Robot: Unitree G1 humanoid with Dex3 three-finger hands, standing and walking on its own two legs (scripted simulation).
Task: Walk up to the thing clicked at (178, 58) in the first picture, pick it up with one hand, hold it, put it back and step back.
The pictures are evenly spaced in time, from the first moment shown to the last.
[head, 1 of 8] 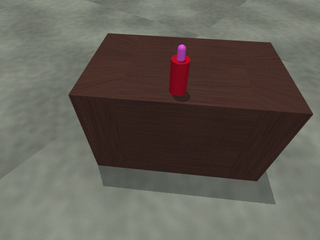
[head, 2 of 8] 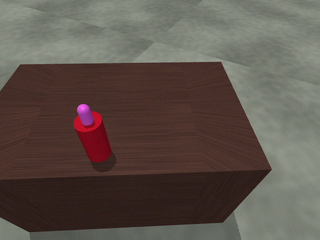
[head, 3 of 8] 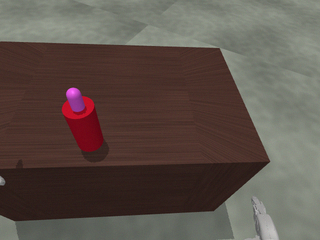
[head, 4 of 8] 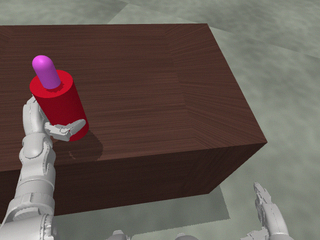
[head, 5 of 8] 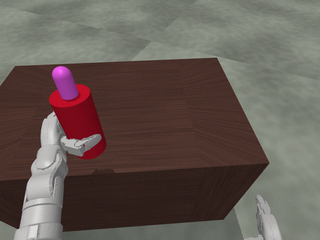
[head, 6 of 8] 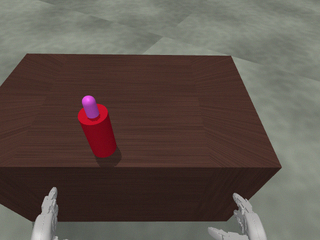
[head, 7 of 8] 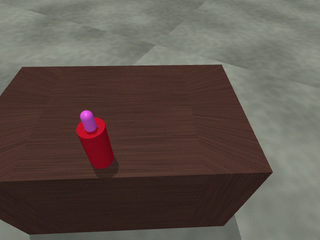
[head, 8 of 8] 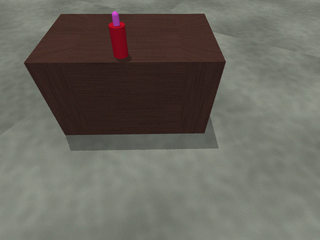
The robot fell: no
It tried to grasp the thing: yes
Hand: left
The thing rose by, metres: 0.24
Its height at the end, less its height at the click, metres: +0.00
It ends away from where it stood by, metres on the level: 0.02
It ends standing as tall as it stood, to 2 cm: yes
